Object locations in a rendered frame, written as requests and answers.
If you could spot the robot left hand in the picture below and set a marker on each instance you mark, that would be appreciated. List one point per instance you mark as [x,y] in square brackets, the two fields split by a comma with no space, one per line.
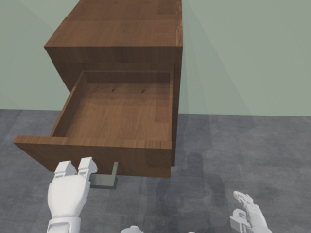
[68,192]

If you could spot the robot right hand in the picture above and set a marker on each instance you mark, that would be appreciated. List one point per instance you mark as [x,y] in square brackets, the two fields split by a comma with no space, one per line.
[243,221]

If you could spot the robot left forearm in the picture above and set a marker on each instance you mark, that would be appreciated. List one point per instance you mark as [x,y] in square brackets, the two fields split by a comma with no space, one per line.
[64,224]

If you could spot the drawer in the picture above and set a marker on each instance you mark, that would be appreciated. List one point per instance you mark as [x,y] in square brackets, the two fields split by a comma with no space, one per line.
[122,116]

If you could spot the cabinet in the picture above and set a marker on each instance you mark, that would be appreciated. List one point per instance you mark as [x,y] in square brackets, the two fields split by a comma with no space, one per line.
[121,35]

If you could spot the handle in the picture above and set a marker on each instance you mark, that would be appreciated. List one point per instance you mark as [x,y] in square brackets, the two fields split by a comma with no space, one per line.
[104,181]

